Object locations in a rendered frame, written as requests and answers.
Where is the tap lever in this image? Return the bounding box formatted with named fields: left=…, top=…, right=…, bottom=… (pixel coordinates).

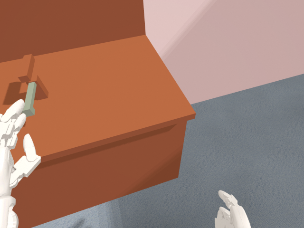
left=22, top=82, right=37, bottom=117

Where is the counter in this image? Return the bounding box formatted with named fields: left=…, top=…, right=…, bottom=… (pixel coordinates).
left=0, top=0, right=196, bottom=228

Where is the left robot forearm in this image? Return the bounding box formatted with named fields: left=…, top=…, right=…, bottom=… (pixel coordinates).
left=0, top=196, right=19, bottom=228

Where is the robot right hand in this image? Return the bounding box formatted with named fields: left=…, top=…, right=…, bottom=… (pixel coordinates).
left=215, top=190, right=251, bottom=228

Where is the robot left hand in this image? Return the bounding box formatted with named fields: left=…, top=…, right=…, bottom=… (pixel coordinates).
left=0, top=99, right=41, bottom=196

